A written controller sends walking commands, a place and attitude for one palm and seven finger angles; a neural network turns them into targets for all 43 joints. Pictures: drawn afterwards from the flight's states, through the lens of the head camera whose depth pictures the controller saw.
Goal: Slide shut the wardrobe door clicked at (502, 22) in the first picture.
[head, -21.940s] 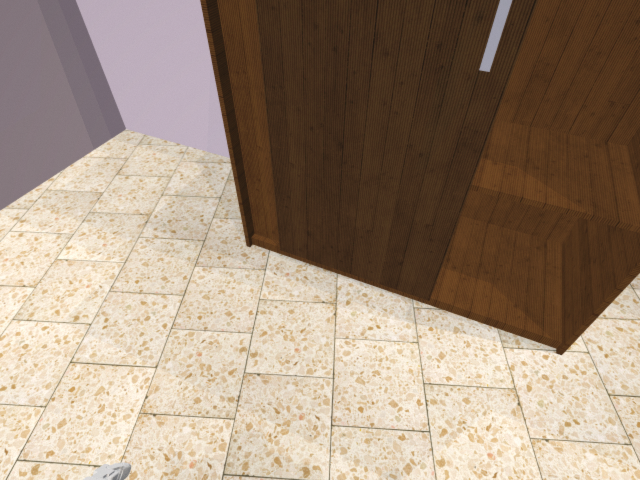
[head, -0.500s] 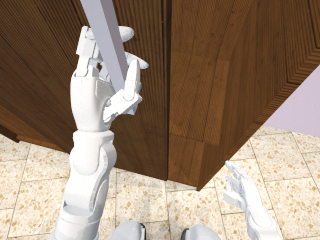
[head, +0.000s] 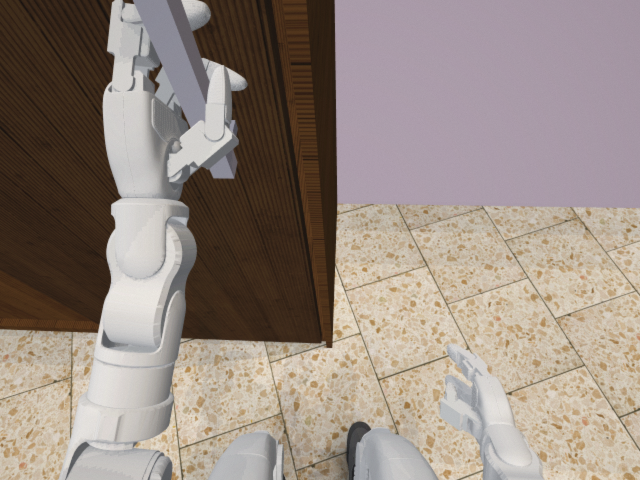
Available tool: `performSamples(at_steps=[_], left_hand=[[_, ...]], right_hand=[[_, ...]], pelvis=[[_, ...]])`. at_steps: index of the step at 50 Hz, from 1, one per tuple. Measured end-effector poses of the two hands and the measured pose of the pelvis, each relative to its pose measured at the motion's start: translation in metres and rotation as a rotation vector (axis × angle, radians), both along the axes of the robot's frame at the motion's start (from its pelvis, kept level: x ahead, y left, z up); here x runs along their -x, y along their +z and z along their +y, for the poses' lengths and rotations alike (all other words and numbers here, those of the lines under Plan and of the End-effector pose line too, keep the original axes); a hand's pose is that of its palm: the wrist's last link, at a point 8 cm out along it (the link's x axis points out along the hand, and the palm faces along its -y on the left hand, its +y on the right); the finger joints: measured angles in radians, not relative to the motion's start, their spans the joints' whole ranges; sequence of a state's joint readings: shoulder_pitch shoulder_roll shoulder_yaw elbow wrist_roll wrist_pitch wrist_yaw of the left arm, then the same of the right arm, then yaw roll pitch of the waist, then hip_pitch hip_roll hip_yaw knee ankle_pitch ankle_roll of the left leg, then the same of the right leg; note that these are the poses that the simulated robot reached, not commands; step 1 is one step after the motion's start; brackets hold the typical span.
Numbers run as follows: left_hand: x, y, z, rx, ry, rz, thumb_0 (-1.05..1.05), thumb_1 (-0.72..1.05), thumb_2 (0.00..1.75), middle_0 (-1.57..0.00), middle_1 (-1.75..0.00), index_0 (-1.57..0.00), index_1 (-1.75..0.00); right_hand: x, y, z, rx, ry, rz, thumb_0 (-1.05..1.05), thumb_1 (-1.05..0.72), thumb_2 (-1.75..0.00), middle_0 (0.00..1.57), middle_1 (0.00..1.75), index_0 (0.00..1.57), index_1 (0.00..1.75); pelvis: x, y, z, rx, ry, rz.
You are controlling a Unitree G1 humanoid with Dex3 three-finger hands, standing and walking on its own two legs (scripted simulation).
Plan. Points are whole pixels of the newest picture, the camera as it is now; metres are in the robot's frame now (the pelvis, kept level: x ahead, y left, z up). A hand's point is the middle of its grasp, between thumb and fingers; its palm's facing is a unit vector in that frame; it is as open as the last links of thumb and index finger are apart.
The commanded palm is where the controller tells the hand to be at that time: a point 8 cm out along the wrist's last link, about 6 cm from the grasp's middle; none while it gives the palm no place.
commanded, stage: step sideways, sliding the door along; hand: left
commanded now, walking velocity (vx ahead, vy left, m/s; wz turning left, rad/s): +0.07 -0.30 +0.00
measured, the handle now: (189, 44) +0.41 +0.11 +0.28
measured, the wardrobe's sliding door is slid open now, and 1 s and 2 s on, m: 0.01 0.00 0.00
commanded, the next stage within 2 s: stop walking and hold the door there in 0.28 s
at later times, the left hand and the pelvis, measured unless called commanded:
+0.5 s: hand (240, 119) +0.37 +0.08 +0.24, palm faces +0.38 -0.91 -0.17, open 6.7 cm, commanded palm +0.34 +0.11 +0.23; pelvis -0.05 -0.16 +0.01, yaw +2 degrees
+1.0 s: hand (239, 119) +0.37 +0.08 +0.24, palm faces +0.37 -0.91 -0.16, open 6.6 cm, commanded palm +0.34 +0.11 +0.23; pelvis -0.04 -0.15 +0.01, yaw -2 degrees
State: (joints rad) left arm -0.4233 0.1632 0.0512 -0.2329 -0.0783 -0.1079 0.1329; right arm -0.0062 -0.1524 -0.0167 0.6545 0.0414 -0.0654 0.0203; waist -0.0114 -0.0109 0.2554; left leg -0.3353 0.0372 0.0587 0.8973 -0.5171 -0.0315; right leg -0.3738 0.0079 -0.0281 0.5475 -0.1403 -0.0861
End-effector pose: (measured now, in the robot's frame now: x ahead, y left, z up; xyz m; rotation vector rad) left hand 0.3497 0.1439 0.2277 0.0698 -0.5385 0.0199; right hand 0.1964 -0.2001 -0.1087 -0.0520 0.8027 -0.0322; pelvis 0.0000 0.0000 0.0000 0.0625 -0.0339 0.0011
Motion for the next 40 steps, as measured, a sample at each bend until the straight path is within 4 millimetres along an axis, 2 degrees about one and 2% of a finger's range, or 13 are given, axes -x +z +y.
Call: performSamples(at_steps=[3, 8, 11, 14, 19, 24, 32, 37, 40], left_hand=[[0.000, 0.000, -0.013, 0.031, -0.005, 0.007, -0.03, 0.71, 0.85, -0.47, -1.40, -0.11, -1.31], [0.003, 0.000, -0.016, 0.071, 0.032, 0.030, -0.02, 0.75, 0.85, -0.45, -1.40, -0.11, -1.30], [0.007, 0.004, -0.018, 0.063, 0.080, 0.084, -0.01, 0.75, 0.84, -0.45, -1.40, -0.12, -1.32], [0.010, 0.006, -0.021, 0.059, 0.141, 0.123, -0.01, 0.74, 0.84, -0.45, -1.40, -0.13, -1.32], [0.012, 0.007, -0.027, 0.049, 0.269, 0.129, -0.03, 0.73, 0.84, -0.45, -1.40, -0.14, -1.30], [0.015, 0.012, -0.025, -0.062, 0.364, 0.173, -0.08, 0.68, 0.81, -0.45, -1.40, -0.16, -1.30], [0.018, 0.017, -0.031, -0.064, 0.450, 0.242, -0.07, 0.68, 0.81, -0.45, -1.40, -0.19, -1.33], [0.017, 0.015, -0.031, -0.043, 0.438, 0.223, -0.07, 0.68, 0.83, -0.45, -1.40, -0.19, -1.32], [0.016, 0.013, -0.030, -0.040, 0.419, 0.196, -0.07, 0.68, 0.84, -0.45, -1.40, -0.18, -1.31]], right_hand=[[0.029, 0.010, -0.036, 0.072, -0.053, 0.025, 0.01, -0.91, -0.90, 0.20, 0.30, 0.20, 0.30], [0.073, 0.024, -0.087, 0.163, -0.119, 0.042, 0.01, -0.91, -0.90, 0.20, 0.30, 0.19, 0.29], [0.090, 0.021, -0.105, 0.164, -0.098, 0.071, 0.01, -0.91, -0.90, 0.19, 0.30, 0.19, 0.29], [0.100, 0.011, -0.116, 0.133, -0.052, 0.120, 0.01, -0.91, -0.90, 0.19, 0.30, 0.19, 0.29], [0.094, -0.009, -0.128, 0.059, 0.036, 0.137, 0.01, -0.91, -0.90, 0.19, 0.30, 0.19, 0.29], [0.081, -0.010, -0.153, 0.034, 0.055, 0.146, 0.01, -0.90, -0.90, 0.20, 0.30, 0.20, 0.30], [0.065, 0.016, -0.207, 0.119, -0.007, 0.040, 0.01, -0.91, -0.90, 0.20, 0.30, 0.20, 0.30], [0.066, 0.032, -0.234, 0.179, -0.062, 0.004, 0.01, -0.91, -0.90, 0.20, 0.30, 0.20, 0.30], [0.071, 0.035, -0.245, 0.210, -0.102, -0.010, 0.01, -0.91, -0.90, 0.20, 0.30, 0.20, 0.30]], pelvis=[[0.011, 0.001, -0.014, 0.003, 0.000, 0.027], [0.029, -0.001, -0.038, -0.003, -0.020, 0.005], [0.035, 0.004, -0.052, 0.045, -0.002, -0.009], [0.038, 0.004, -0.072, 0.079, -0.012, -0.015], [0.045, -0.008, -0.118, 0.104, -0.008, -0.029], [0.049, 0.002, -0.153, 0.064, 0.043, -0.018], [0.038, 0.016, -0.171, 0.003, 0.012, 0.012], [0.034, 0.013, -0.173, 0.017, -0.010, 0.007], [0.033, 0.006, -0.170, 0.042, -0.018, 0.001]])
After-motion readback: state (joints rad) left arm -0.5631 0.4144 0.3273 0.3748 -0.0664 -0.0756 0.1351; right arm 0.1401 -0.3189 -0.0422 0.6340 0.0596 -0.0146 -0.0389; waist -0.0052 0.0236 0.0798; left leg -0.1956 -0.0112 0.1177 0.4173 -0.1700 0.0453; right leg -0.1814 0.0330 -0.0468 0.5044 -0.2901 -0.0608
